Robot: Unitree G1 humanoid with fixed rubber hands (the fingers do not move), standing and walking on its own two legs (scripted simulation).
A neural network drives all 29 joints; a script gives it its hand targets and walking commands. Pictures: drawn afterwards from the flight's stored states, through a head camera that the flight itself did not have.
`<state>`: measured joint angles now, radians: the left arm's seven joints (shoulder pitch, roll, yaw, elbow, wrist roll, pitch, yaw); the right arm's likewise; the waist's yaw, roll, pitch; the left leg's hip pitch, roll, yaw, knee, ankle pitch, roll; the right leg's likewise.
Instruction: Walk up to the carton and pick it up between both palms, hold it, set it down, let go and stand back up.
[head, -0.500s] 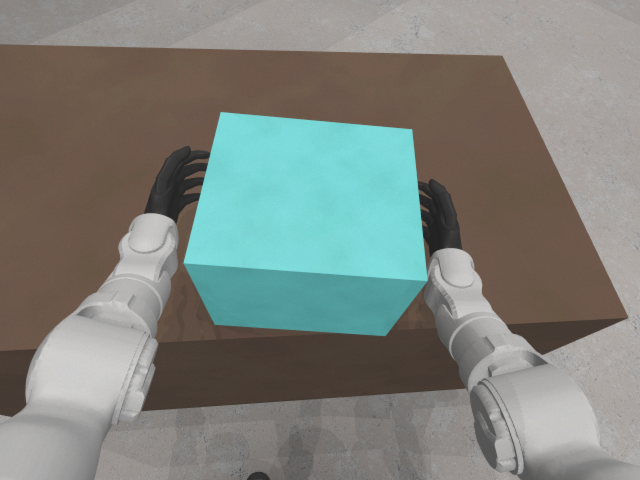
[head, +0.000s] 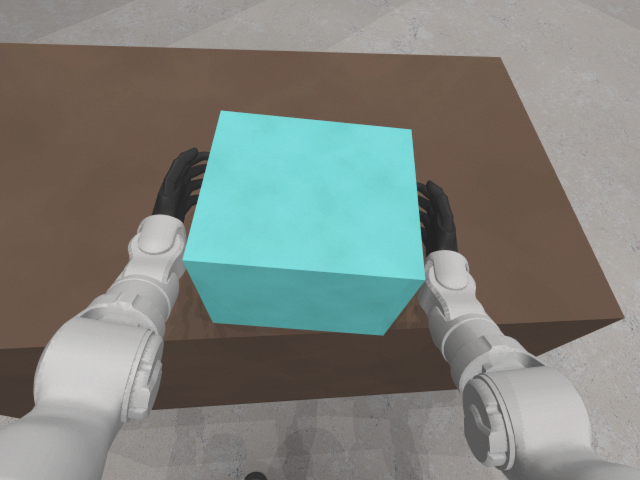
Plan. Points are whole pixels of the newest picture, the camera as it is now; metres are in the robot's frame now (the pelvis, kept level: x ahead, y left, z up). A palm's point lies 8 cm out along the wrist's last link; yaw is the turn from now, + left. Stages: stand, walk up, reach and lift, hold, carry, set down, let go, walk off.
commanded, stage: reach and lift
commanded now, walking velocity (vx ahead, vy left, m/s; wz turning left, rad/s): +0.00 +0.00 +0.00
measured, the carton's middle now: (307, 230) +0.45 +0.03 -0.01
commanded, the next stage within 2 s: none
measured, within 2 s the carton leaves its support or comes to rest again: leaves its support in 0.92 s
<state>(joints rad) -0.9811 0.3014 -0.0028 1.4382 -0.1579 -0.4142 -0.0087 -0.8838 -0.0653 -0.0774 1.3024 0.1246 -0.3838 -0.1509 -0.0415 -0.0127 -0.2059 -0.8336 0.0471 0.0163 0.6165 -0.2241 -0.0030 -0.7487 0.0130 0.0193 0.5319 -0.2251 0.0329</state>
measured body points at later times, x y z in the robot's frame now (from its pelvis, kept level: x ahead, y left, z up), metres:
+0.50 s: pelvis +0.00 +0.00 +0.00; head +0.12 +0.03 +0.43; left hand +0.46 +0.20 +0.02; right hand +0.44 -0.14 +0.02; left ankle +0.02 +0.11 -0.72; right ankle -0.01 -0.15 -0.72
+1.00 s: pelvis -0.01 +0.00 +0.00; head +0.11 +0.03 +0.43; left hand +0.45 +0.20 +0.03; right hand +0.42 -0.14 +0.02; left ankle +0.02 +0.11 -0.72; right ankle -0.01 -0.15 -0.72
